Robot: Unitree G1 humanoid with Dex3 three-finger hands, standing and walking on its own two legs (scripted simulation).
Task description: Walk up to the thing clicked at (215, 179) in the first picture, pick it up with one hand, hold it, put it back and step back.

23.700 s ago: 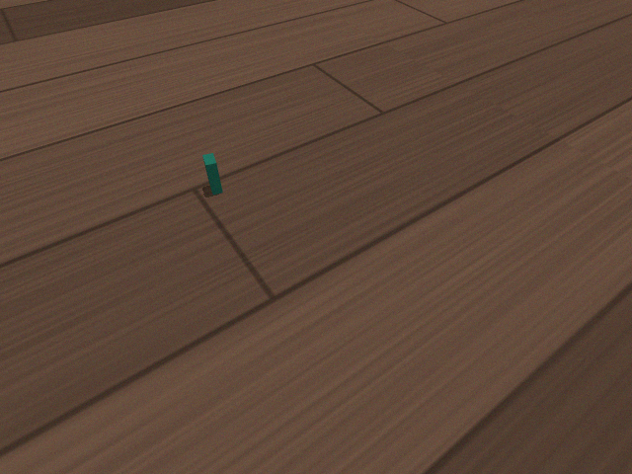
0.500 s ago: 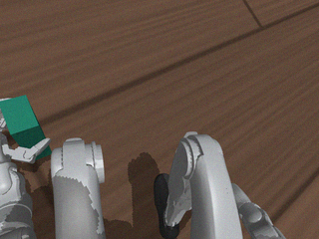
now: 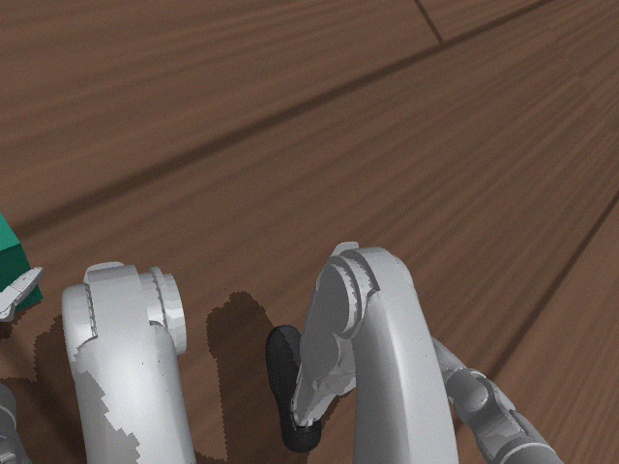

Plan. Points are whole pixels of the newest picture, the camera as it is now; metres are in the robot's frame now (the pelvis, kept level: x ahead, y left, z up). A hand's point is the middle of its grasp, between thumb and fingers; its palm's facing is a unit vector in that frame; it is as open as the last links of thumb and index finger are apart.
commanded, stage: lower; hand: left
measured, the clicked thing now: out of the picture +0.35 +0.29 -0.17
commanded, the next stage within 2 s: loosen in 0.52 s
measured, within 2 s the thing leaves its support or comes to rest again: rests again in 1.88 s
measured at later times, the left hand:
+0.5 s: hand out of the picture +0.35 +0.30 -0.16, palm faces +0.49 -0.87 -0.02, open 11.7 cm
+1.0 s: hand out of the picture +0.36 +0.31 -0.16, palm faces +0.47 -0.88 +0.01, open 13.0 cm
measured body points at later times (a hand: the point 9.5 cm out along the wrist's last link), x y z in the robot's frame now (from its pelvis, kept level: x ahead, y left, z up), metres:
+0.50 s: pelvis -0.01 +0.01 +0.00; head +0.20 +0.18 +0.35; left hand +0.32 +0.35 -0.16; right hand +0.19 -0.24 -0.05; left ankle +0.08 +0.13 -0.25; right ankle +0.13 -0.12 -0.25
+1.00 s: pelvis -0.01 +0.01 +0.00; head +0.19 +0.19 +0.35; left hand +0.33 +0.35 -0.16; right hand +0.18 -0.23 -0.04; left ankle +0.08 +0.13 -0.25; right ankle +0.13 -0.12 -0.25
